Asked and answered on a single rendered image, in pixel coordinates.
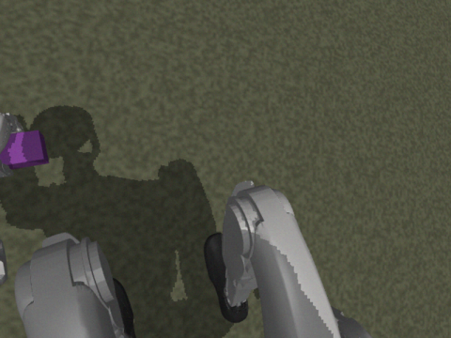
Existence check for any right robot foot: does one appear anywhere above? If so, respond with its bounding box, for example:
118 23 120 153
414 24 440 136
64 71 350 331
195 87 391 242
204 233 248 323

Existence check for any right robot hand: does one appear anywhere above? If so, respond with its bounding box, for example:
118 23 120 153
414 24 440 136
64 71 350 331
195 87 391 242
331 306 373 338

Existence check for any left robot hand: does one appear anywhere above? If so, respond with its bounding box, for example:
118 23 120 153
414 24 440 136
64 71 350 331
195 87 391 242
0 113 24 178

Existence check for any left robot foot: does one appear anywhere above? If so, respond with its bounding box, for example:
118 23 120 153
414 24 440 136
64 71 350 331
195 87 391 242
113 278 136 338

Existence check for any small box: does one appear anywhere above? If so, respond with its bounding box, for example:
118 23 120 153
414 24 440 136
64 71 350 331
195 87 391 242
0 130 49 170

